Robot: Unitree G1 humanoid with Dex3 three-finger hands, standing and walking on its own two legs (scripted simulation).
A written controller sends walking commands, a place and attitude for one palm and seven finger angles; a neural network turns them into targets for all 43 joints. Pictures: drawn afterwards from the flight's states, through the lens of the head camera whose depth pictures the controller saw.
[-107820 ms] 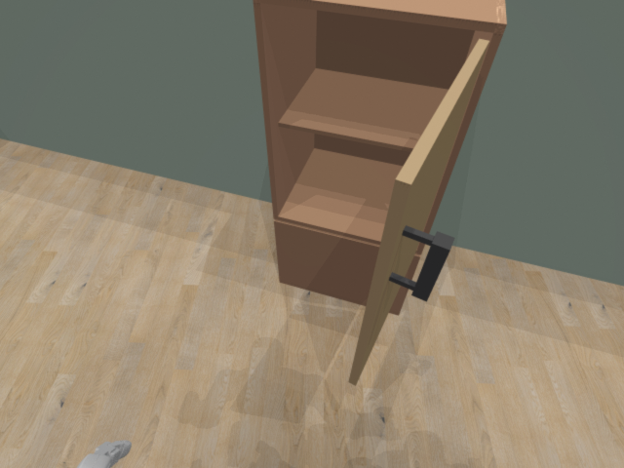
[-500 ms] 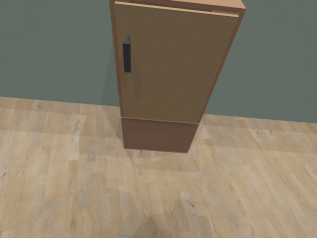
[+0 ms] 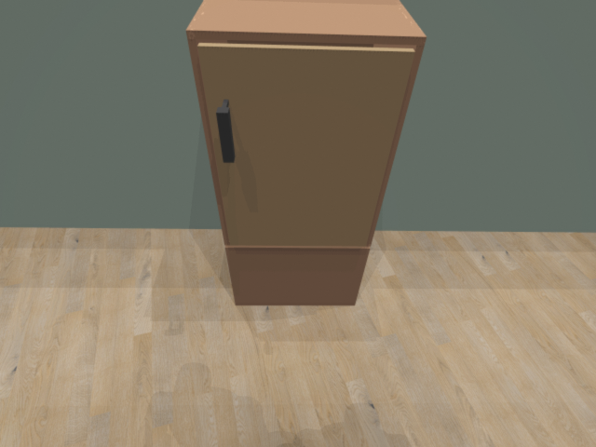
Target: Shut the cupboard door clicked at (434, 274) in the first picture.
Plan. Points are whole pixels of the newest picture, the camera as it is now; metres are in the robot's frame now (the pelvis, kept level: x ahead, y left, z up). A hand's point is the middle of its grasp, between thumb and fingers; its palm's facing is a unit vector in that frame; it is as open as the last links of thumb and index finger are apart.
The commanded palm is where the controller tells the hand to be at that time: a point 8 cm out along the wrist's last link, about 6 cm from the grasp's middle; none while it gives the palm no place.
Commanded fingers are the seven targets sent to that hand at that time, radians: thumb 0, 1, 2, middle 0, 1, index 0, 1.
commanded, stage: let the arm hang, fingers relaxed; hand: left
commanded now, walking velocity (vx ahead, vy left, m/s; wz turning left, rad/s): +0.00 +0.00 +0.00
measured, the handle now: (227, 130) +0.73 +0.19 +0.04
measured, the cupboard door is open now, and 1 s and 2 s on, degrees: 0 0 0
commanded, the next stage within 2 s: look to check the result in 0.14 s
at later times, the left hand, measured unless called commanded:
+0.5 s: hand out of the picture -0.01 +0.17 -0.17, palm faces +0.03 -0.98 -0.19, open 7.4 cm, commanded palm none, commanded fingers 0.00 0.90 0.90 -0.20 -0.30 -0.20 -0.30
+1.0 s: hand out of the picture +0.04 +0.16 -0.17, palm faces +0.02 -0.98 -0.19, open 7.4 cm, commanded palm none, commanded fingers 0.00 0.90 0.90 -0.20 -0.30 -0.20 -0.30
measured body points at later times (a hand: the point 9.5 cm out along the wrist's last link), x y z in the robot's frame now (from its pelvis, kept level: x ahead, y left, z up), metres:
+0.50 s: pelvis +0.02 +0.00 +0.01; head +0.03 -0.01 +0.45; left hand -0.01 +0.22 -0.15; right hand +0.03 -0.23 -0.16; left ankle +0.08 +0.10 -0.74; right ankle +0.00 -0.12 -0.74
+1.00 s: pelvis +0.04 -0.01 +0.01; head +0.05 -0.01 +0.46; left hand +0.04 +0.21 -0.15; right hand +0.04 -0.24 -0.15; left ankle +0.08 +0.10 -0.74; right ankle +0.00 -0.12 -0.74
